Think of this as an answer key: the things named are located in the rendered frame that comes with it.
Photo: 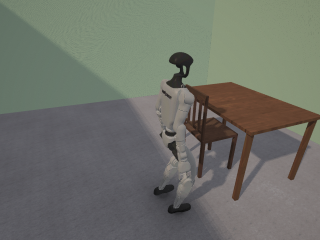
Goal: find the robot left foot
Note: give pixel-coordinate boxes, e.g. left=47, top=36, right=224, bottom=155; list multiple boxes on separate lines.
left=153, top=184, right=174, bottom=196

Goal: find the left robot forearm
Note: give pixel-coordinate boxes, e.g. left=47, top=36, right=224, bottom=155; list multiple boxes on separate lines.
left=155, top=108, right=166, bottom=129

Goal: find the right robot upper arm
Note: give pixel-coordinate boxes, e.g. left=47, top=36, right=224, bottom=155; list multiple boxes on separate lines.
left=173, top=89, right=195, bottom=133

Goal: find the table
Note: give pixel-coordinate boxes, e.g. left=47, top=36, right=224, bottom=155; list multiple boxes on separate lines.
left=192, top=82, right=320, bottom=201

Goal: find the chair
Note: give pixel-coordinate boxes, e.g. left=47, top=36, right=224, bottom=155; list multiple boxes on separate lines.
left=184, top=84, right=238, bottom=178

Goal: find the right robot forearm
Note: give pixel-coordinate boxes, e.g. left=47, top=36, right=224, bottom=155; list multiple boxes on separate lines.
left=174, top=125, right=188, bottom=162

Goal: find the right robot shin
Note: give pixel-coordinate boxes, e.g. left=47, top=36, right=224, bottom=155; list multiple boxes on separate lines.
left=173, top=178, right=195, bottom=209

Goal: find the left robot upper arm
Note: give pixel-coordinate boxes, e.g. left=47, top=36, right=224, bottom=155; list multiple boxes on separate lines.
left=155, top=79, right=170, bottom=112

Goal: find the right robot hand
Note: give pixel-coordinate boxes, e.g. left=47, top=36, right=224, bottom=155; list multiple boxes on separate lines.
left=177, top=160, right=191, bottom=180

